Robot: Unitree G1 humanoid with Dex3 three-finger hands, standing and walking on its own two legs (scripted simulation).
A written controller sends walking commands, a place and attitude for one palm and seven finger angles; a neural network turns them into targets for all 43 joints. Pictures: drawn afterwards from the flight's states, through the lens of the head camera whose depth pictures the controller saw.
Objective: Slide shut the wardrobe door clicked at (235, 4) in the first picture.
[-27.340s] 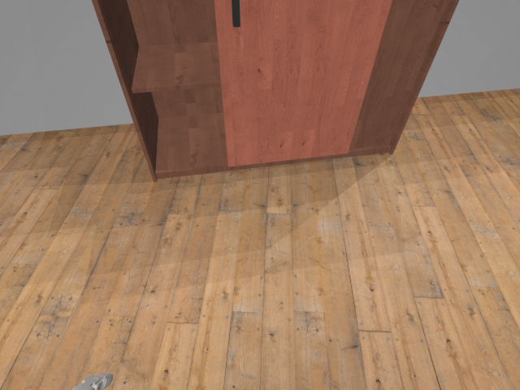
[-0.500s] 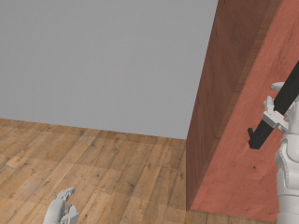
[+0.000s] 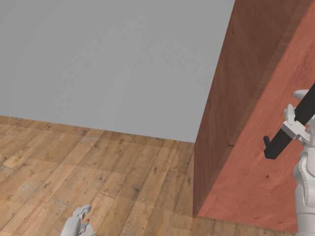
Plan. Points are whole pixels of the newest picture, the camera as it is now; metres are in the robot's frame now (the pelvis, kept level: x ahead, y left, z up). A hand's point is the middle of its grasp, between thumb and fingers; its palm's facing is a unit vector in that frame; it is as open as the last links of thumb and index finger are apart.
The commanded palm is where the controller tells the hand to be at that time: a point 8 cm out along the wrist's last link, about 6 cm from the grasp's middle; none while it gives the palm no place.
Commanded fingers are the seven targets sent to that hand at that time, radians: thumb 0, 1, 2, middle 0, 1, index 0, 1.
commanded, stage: stop walking and hold the door there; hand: right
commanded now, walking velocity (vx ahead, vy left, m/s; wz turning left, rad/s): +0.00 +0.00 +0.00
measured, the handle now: (298, 107) +0.38 -0.30 +0.19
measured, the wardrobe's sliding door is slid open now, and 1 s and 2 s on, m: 0.00 0.00 0.00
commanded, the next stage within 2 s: loosen the grip on the handle in 1.84 s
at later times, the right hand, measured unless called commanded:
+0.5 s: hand (288, 121) +0.34 -0.26 +0.18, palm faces +0.48 +0.86 -0.16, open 6.2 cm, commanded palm +0.30 -0.29 +0.17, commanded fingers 0.00 -0.90 -0.90 0.45 1.40 0.45 1.40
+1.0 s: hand (289, 123) +0.34 -0.27 +0.18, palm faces +0.37 +0.92 -0.15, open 6.2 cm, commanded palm +0.30 -0.30 +0.17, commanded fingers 0.00 -0.90 -0.90 0.45 1.40 0.45 1.40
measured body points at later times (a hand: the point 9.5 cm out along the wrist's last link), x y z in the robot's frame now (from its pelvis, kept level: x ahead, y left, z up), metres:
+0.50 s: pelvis +0.01 +0.00 +0.00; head +0.01 +0.01 +0.45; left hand +0.19 +0.24 -0.09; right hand +0.31 -0.31 +0.19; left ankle +0.01 +0.14 -0.74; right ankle +0.03 -0.09 -0.74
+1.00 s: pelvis -0.01 -0.05 -0.01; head +0.01 -0.04 +0.44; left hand +0.17 +0.17 -0.11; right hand +0.31 -0.31 +0.18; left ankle +0.01 +0.09 -0.73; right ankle +0.02 -0.09 -0.74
